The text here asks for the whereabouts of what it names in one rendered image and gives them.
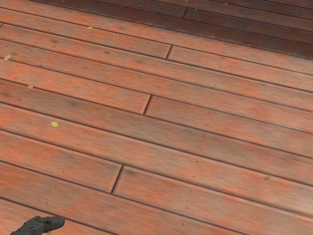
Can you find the robot left hand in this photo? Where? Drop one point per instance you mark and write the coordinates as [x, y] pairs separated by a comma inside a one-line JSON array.
[[39, 225]]

